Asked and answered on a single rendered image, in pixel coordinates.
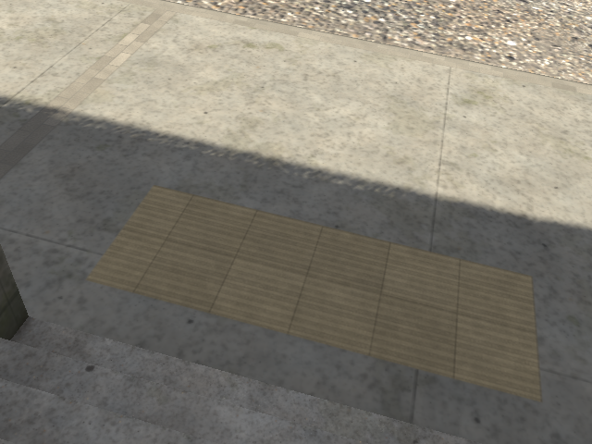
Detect stairs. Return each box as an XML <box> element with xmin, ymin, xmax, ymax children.
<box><xmin>0</xmin><ymin>316</ymin><xmax>482</xmax><ymax>444</ymax></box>

